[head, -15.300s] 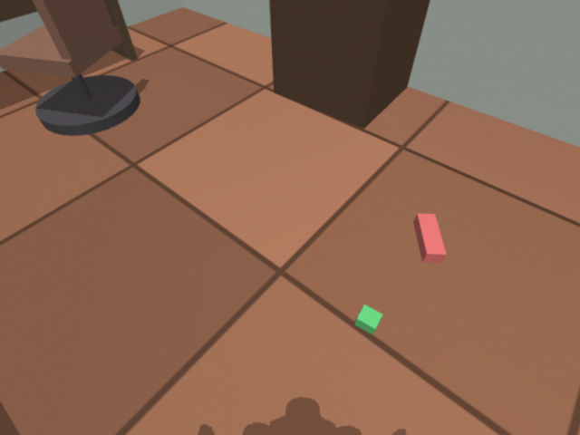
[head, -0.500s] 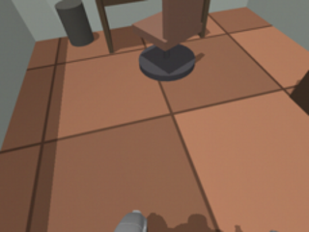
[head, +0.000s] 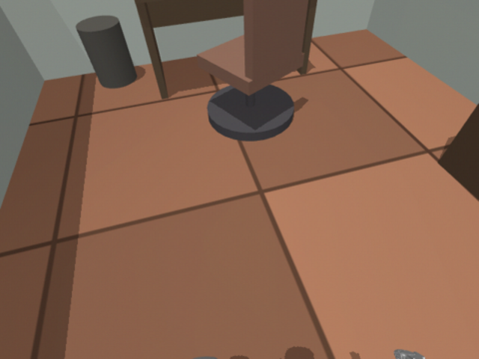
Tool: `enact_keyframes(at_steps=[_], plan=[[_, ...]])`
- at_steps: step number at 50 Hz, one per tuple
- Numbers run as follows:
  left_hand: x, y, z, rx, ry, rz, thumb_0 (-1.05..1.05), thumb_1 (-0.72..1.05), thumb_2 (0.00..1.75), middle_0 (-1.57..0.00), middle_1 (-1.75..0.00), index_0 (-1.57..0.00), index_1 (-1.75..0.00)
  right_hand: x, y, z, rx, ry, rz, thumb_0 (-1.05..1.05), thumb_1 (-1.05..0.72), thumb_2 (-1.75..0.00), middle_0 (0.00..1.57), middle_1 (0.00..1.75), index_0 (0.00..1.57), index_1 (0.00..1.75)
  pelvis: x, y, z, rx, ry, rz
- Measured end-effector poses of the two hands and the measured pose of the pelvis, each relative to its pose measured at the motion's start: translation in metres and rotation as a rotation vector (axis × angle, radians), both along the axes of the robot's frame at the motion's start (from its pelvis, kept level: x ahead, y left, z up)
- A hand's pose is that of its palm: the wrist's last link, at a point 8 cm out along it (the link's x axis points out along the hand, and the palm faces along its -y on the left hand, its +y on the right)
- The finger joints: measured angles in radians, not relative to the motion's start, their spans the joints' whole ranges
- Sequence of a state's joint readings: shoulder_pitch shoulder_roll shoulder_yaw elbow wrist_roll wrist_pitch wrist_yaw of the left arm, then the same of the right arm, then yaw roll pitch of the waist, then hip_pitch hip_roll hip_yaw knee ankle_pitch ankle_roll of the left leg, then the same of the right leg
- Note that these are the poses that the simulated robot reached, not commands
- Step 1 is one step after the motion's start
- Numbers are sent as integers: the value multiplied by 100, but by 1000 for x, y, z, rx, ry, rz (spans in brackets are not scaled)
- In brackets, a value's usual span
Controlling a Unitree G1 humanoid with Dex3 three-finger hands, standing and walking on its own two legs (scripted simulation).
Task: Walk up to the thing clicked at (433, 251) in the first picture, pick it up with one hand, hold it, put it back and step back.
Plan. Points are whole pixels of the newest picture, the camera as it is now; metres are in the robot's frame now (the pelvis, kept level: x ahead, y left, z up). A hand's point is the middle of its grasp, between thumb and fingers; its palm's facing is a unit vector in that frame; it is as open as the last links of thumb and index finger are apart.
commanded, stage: walk up
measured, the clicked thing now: out of the picture -0.19 -1.00 -0.73
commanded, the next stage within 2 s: stand in 0.42 s
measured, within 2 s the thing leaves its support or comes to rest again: neither
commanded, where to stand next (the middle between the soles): +0.06 +0.00 m, yaw +0 degrees
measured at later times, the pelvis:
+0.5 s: pelvis +0.01 +0.00 +0.01, yaw -1 degrees
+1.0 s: pelvis +0.03 +0.00 +0.02, yaw -1 degrees
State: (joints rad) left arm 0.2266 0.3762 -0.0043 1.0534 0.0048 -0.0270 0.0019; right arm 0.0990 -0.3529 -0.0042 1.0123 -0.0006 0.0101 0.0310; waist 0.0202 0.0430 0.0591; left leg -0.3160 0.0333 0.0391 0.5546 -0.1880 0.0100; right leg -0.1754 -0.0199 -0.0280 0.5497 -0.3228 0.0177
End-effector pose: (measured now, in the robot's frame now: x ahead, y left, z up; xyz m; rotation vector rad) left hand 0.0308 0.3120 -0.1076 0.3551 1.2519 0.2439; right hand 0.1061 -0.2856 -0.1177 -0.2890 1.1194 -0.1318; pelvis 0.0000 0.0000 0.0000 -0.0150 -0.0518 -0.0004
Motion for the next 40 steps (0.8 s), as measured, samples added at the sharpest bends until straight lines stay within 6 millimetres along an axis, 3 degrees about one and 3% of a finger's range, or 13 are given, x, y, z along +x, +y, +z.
enact_keyframes(at_steps=[13, 21, 26, 40], plan=[[54, -12, 6, -37, -65, -47, 0, 90, 90, -21, -30, -21, -30, -21, -13, 8, -29, 84, -52, 1, -91, -90, 20, 30, 20, 30, 5, -1, 10, 6, -1, -4], [73, -19, 3, -69, -81, -57, 0, 90, 90, -21, -30, -21, -30, -28, -15, 15, -51, 100, -80, 1, -91, -90, 20, 30, 20, 30, 9, 1, 13, 4, -4, -9], [72, -19, 1, -77, -63, -61, 0, 90, 90, -21, -30, -21, -30, -28, -13, 17, -53, 94, -85, 1, -91, -90, 20, 30, 20, 30, 10, 2, 15, 8, 1, -11], [47, -13, -1, -70, 20, -22, 0, 90, 90, -21, -30, -21, -30, -20, -6, 14, -41, 109, -78, 1, -91, -90, 21, 30, 20, 30, 17, 4, 16, 12, 19, -10]])
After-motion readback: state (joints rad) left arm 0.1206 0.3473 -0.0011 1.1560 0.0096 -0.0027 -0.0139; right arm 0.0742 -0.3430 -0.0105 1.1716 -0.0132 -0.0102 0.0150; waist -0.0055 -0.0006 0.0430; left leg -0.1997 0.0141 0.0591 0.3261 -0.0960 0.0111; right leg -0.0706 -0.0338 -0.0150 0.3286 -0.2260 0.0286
